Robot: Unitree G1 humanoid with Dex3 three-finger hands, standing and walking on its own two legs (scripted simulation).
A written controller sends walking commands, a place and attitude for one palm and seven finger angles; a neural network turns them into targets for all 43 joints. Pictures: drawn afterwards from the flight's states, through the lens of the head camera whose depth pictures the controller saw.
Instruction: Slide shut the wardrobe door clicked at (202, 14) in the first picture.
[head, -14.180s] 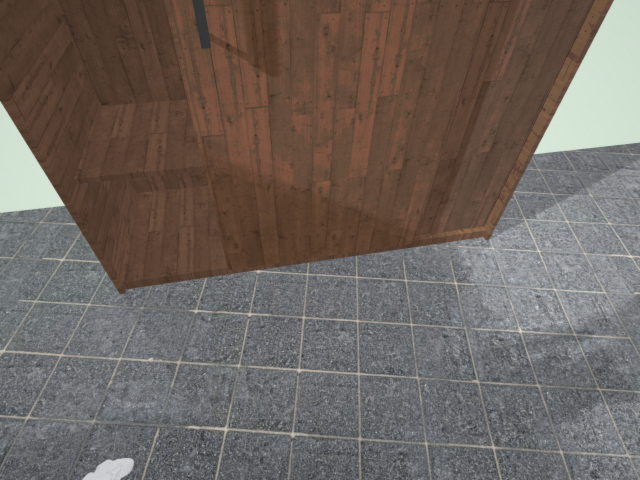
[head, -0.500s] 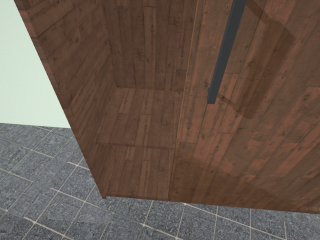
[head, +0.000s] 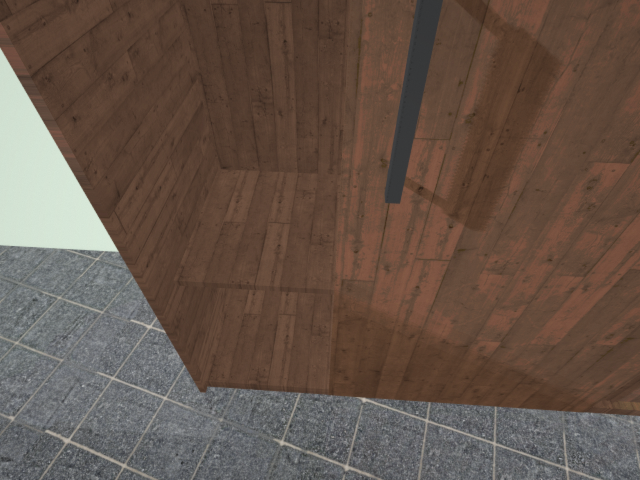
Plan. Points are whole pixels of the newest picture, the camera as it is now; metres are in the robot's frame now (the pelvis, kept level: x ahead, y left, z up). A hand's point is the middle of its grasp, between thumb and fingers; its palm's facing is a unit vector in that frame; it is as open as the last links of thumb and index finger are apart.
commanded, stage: come to a stop and stand still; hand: right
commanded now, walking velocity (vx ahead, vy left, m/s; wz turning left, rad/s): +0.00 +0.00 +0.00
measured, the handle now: (407, 99) +0.47 -0.07 +0.26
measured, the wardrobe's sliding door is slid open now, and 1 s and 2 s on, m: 0.39 0.39 0.39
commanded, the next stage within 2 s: look again from close up in 0.16 s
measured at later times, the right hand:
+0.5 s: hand out of the picture +0.00 -0.15 -0.18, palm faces +0.02 +0.99 -0.16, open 7.4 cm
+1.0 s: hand out of the picture -0.01 -0.13 -0.18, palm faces +0.02 +0.99 -0.14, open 7.4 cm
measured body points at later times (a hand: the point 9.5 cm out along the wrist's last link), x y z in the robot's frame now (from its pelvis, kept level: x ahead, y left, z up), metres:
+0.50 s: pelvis +0.02 +0.00 +0.00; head +0.02 +0.00 +0.45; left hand +0.00 +0.21 -0.16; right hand +0.00 -0.20 -0.16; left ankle +0.01 +0.15 -0.74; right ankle +0.01 -0.03 -0.74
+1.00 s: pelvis +0.02 +0.01 +0.00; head +0.01 +0.01 +0.45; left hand +0.00 +0.23 -0.16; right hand -0.01 -0.18 -0.16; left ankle +0.01 +0.15 -0.74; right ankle +0.01 -0.03 -0.74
